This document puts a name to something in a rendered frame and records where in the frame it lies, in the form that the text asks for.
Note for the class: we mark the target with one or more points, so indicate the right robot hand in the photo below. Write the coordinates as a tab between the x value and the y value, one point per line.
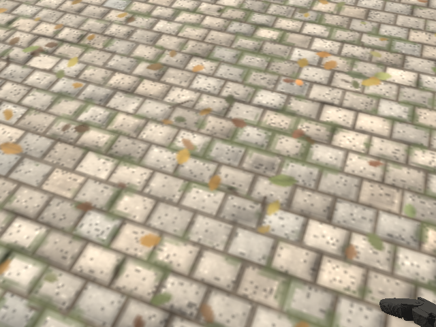
421	311

